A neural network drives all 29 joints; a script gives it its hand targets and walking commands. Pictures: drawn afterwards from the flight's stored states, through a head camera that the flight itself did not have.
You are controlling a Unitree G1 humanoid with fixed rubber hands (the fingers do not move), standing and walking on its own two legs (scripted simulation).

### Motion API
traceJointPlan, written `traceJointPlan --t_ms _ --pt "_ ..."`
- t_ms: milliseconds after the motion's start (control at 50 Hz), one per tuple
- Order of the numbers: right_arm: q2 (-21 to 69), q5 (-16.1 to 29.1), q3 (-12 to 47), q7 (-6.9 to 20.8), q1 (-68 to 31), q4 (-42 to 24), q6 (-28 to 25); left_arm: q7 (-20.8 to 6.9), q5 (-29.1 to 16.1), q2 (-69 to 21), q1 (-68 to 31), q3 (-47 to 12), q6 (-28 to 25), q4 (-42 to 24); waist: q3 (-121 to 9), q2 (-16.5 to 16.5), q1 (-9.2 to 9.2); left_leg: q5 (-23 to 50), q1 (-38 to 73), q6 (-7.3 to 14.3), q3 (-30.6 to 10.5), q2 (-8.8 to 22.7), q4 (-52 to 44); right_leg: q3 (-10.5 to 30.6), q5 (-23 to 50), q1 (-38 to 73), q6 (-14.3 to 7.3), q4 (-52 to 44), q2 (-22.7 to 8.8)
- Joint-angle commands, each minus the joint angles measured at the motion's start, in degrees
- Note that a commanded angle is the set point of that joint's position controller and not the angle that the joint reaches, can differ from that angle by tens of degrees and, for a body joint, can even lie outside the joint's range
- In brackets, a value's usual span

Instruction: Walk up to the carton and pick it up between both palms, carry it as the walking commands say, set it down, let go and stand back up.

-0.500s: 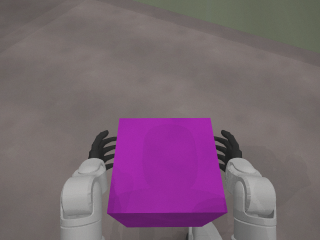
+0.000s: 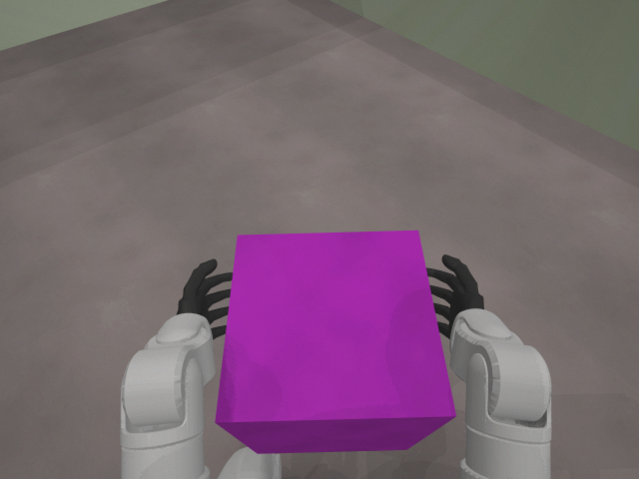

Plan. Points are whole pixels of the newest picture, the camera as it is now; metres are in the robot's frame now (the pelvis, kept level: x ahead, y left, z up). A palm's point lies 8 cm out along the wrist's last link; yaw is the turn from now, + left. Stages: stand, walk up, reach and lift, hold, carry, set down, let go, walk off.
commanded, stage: carry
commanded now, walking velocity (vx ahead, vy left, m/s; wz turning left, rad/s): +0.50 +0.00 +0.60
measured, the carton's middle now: (330, 352) +0.27 +0.00 -0.01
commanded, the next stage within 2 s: none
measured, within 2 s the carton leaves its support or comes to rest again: neither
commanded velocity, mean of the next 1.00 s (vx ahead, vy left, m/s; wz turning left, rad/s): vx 0.50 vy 0.00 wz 0.60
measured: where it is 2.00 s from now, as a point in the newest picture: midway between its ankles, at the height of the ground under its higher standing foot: (277, 270)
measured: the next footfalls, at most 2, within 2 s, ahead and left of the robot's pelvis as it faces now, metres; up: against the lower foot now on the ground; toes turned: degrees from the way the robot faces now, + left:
left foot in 0.18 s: +0.30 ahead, +0.09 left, +0.00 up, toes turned +11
right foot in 0.64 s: +0.64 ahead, -0.07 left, +0.00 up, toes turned +9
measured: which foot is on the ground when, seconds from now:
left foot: up 0.00-0.16, down 0.18-0.62, up 0.64-1.00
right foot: down 0.00-0.20, up 0.22-0.62, down 0.64-1.00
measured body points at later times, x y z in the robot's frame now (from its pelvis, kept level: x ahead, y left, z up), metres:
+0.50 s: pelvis +0.34 +0.02 +0.00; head +0.39 +0.04 +0.45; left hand +0.59 +0.23 +0.05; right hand +0.65 -0.07 +0.05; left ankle +0.26 +0.08 -0.75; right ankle +0.47 -0.12 -0.69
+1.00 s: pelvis +0.67 +0.06 +0.00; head +0.70 +0.06 +0.44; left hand +0.81 +0.35 +0.07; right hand +0.99 +0.10 +0.07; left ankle +0.69 +0.24 -0.70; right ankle +0.60 -0.08 -0.75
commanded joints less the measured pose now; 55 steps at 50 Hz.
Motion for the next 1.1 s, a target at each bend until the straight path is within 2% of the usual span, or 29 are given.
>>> traceJointPlan --t_ms 0,40,100,120,140,160,180,200,220,260,280,320,380,480,540,580,600,620,640,660,700,720,780,940,960,1000,1040,1060,1080 --pt "51.1 22.2 41.1 12.7 -23.0 -5.0 -0.2 -15.6 -24.4 -50.2 -26.7 -39.9 -0.2 -7.2 -13.1 -8.0 -0.28 6.9 -0.7 0.0 4.7 -1.0 -8.4 4.3 34.4 15.1 -2.8 -7.6 -11.3" --pt "50.6 22.4 41.3 12.5 -22.6 -5.7 0.4 -15.6 -24.0 -49.4 -26.3 -39.7 0.4 -7.3 -12.1 -8.7 -0.31 9.7 3.1 0.8 7.7 -2.5 -14.4 1.2 42.2 16.7 -1.9 -6.9 -9.8" --pt "50.6 22.9 41.9 12.6 -22.2 -5.7 1.3 -15.8 -23.7 -49.5 -25.8 -39.9 1.3 -7.4 -13.9 -12.0 -0.65 9.0 11.1 2.4 11.4 -7.0 -17.6 -1.7 66.2 21.1 -0.2 2.6 -10.3" --pt "50.7 23.3 42.2 12.6 -22.5 -5.6 1.5 -15.9 -23.5 -49.6 -25.8 -40.0 1.5 -7.5 -15.5 -13.6 -0.96 7.0 15.4 2.9 11.8 -8.3 -18.3 -2.4 69.9 21.6 0.8 8.5 -10.8" --pt "51.1 23.7 42.6 12.8 -22.6 -5.0 1.7 -16.1 -23.3 -49.7 -25.7 -39.9 1.7 -7.3 -18.1 -13.4 -1.9 7.0 22.7 3.3 12.1 -9.4 -23.3 -4.2 67.6 20.0 2.4 17.7 -9.9" --pt "51.5 24.1 42.9 13.1 -22.5 -4.4 1.8 -16.4 -22.6 -49.8 -25.7 -39.3 1.9 -6.4 -20.7 -9.0 -3.49 7.2 34.2 3.7 8.8 -9.3 -29.9 -4.1 53.9 12.5 4.4 31.6 -7.6" --pt "52.9 24.2 42.8 13.6 -22.8 -2.8 2.0 -16.9 -21.1 -50.5 -25.8 -38.2 2.1 -4.3 -18.4 -0.3 -2.43 12.3 41.8 5.1 -6.1 -0.3 -27.6 1.5 16.9 -3.1 4.4 42.9 -3.9" --pt "52.5 24.8 41.9 14.0 -23.3 0.8 1.6 -16.7 -21.7 -49.7 -26.3 -37.8 2.3 -4.1 -24.6 15.0 -1.45 24.1 58.8 17.4 -34.6 14.9 -29.7 9.8 -14.3 -27.1 6.5 58.3 5.7" --pt "53.4 24.5 41.6 14.2 -23.0 0.1 0.8 -16.7 -21.7 -50.3 -25.6 -37.7 1.4 -3.8 -24.3 5.4 -2.08 27.5 60.5 18.2 -34.4 16.6 -32.1 18.4 -12.8 -33.4 5.2 62.0 2.5" --pt "55.0 23.3 40.6 14.4 -23.2 -0.1 -0.1 -16.3 -21.8 -54.0 -26.2 -38.8 0.0 -1.8 -20.9 1.8 -2.18 35.0 51.4 14.6 -24.7 13.1 -31.6 21.2 -7.7 -33.5 3.9 56.2 -1.8" --pt "56.3 23.9 41.1 14.4 -25.4 -1.4 -0.7 -15.9 -21.6 -55.6 -26.4 -39.0 -0.9 -1.6 -20.3 -0.1 -1.77 33.9 47.7 12.5 -20.0 11.0 -31.7 21.6 -5.9 -31.6 3.6 50.6 -3.1" --pt "56.3 24.9 41.8 14.6 -26.0 -3.8 -1.8 -15.1 -22.6 -55.9 -25.4 -38.7 -2.1 -4.0 -20.8 0.9 -1.75 29.4 43.5 12.0 -15.9 8.5 -33.5 19.8 -6.2 -29.1 4.6 43.0 -2.7" --pt "54.6 24.7 41.6 14.5 -22.1 -3.6 -2.3 -14.2 -22.6 -54.4 -23.3 -38.3 -2.6 -4.7 -20.4 3.7 -1.85 31.4 43.9 12.7 -14.2 8.5 -33.9 17.7 -3.9 -31.7 5.4 32.4 -1.6" --pt "52.5 23.8 40.3 14.4 -20.4 -5.6 -2.8 -13.8 -23.5 -52.6 -24.6 -39.1 -2.6 -8.3 -17.9 7.8 -2.5 33.2 42.6 7.9 -10.7 5.8 -32.5 14.6 10.4 -27.0 4.9 20.5 1.9" --pt "51.2 22.6 39.2 13.9 -19.7 -5.6 -2.2 -14.0 -23.9 -50.9 -25.1 -38.7 -1.6 -7.8 -14.7 9.2 -2.84 32.0 40.8 6.2 -10.1 5.1 -30.6 13.5 11.2 -22.5 4.2 13.5 3.9" --pt "50.8 22.0 38.7 13.6 -19.4 -5.6 -1.3 -14.1 -23.8 -50.0 -24.7 -37.9 -0.5 -6.5 -16.2 9.4 -2.21 33.9 36.7 4.0 -7.7 3.2 -23.4 10.4 8.9 -10.8 3.5 6.3 6.9" --pt "50.6 21.9 38.7 13.5 -19.4 -5.7 -0.7 -14.1 -23.6 -50.0 -23.9 -37.6 -0.2 -5.5 -19.8 5.8 -0.75 29.6 28.7 2.5 -4.0 0.9 -12.7 8.8 11.1 3.2 3.0 2.3 6.2" --pt "49.5 21.9 38.8 13.6 -20.1 -6.1 -0.1 -14.2 -22.7 -49.6 -20.6 -36.9 0.1 -3.9 -25.5 -1.5 1.34 16.5 17.0 1.0 -2.2 -1.0 1.7 18.0 3.3 18.7 1.6 1.7 -3.3" --pt "49.3 22.3 40.8 14.1 -24.1 -7.0 0.3 -14.1 -21.0 -48.6 -19.6 -36.4 -0.2 -1.7 -27.7 -20.8 -0.26 -16.5 2.9 -1.2 -1.3 -7.0 13.9 47.6 13.1 25.8 -6.3 -3.3 -22.2" --pt "50.1 22.3 40.7 14.5 -23.5 -4.3 0.4 -14.0 -21.1 -50.0 -19.5 -34.9 -0.3 -1.3 -27.8 -17.3 -0.85 -16.5 -0.6 0.0 -8.1 -2.6 23.2 50.2 19.0 23.9 -10.2 -1.9 -24.3" --pt "51.9 24.6 39.9 15.0 -26.9 -2.4 -0.1 -13.7 -20.1 -53.2 -21.9 -35.0 -0.9 -0.6 -24.5 -7.1 -0.07 -14.5 -1.8 -0.4 -8.6 1.6 24.2 38.5 24.1 16.3 -9.0 0.1 -22.9" --pt "53.0 25.1 40.0 15.1 -26.7 -1.0 -0.2 -13.7 -20.6 -54.0 -23.3 -35.4 -1.3 -1.0 -22.6 -5.9 0.01 -14.3 -2.0 -0.6 -8.3 2.7 18.7 33.5 20.5 13.3 -6.7 -1.1 -21.1" --pt "54.8 26.0 40.6 14.8 -26.8 -0.8 -1.4 -14.0 -22.4 -53.5 -26.0 -35.8 -2.0 -3.8 -19.2 -8.7 0.29 -13.4 -1.3 -1.7 -3.8 0.9 8.5 24.7 15.8 11.1 -4.5 -5.5 -18.9" --pt "52.8 22.6 40.6 12.2 -21.2 -3.5 -0.9 -15.5 -24.7 -49.5 -24.9 -36.6 0.0 -7.9 -12.9 -9.3 -0.32 4.9 -0.6 -2.2 6.2 -1.9 -8.6 4.9 35.5 16.4 -2.1 -5.9 -12.8" --pt "52.5 22.5 40.5 12.1 -20.9 -3.7 -0.6 -15.6 -24.7 -49.2 -24.6 -36.3 0.3 -7.9 -12.3 -9.6 -0.37 5.9 2.0 -1.7 7.9 -2.7 -11.7 2.8 40.1 16.5 -1.5 -5.1 -12.0" --pt "52.4 22.7 40.8 12.0 -20.5 -3.6 -0.1 -15.8 -24.5 -49.2 -23.9 -36.1 1.0 -7.6 -12.7 -11.6 -0.42 6.5 7.8 -0.6 11.1 -5.7 -15.3 -0.1 57.5 18.4 -0.3 0.2 -11.5" --pt "52.4 23.0 41.2 12.1 -20.0 -3.2 0.4 -16.2 -24.2 -49.6 -23.8 -36.1 1.6 -7.4 -14.9 -14.7 -1.04 6.3 16.0 0.3 12.2 -8.7 -18.5 -1.4 70.8 19.3 1.4 11.1 -11.7" --pt "52.6 23.1 41.5 12.3 -19.6 -2.7 0.5 -16.4 -23.9 -49.9 -23.7 -35.8 1.8 -7.0 -17.0 -13.5 -2.39 11.9 24.7 0.6 12.3 -9.2 -27.2 -3.3 67.7 16.7 3.2 21.3 -9.8" --pt "52.5 23.1 41.7 12.7 -20.4 -3.1 0.6 -16.7 -23.0 -50.2 -23.4 -34.8 1.9 -5.8 -17.7 -7.8 -3.58 17.4 36.4 0.3 7.7 -7.1 -33.6 -1.7 49.9 6.9 4.9 34.8 -6.5"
